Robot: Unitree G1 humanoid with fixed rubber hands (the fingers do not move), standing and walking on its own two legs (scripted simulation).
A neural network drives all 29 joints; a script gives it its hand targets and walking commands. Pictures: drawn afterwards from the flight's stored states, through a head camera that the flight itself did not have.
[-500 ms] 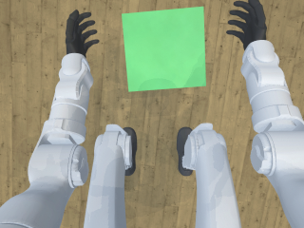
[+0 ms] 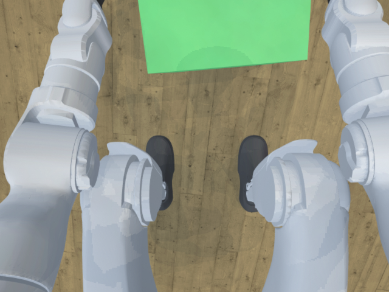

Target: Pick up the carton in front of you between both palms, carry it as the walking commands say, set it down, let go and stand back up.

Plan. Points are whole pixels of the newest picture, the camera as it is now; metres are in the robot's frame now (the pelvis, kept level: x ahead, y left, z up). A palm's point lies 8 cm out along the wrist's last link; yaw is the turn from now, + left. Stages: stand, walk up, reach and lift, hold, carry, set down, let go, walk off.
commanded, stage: reach and lift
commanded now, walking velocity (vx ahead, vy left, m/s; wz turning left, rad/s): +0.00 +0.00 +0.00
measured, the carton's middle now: (217, 6) +0.52 -0.03 -0.24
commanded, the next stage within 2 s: none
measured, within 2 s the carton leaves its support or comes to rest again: leaves its support in 0.76 s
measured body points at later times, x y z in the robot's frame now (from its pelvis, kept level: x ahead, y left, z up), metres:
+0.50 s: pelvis +0.00 +0.00 +0.01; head +0.37 -0.02 +0.26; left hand +0.55 +0.12 -0.17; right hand +0.54 -0.18 -0.18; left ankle +0.13 +0.13 -0.33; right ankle +0.12 -0.12 -0.33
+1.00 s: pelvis +0.00 +0.01 +0.03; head +0.29 -0.03 +0.37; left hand +0.53 +0.11 -0.06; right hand +0.52 -0.19 -0.07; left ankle +0.13 +0.13 -0.33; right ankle +0.12 -0.12 -0.33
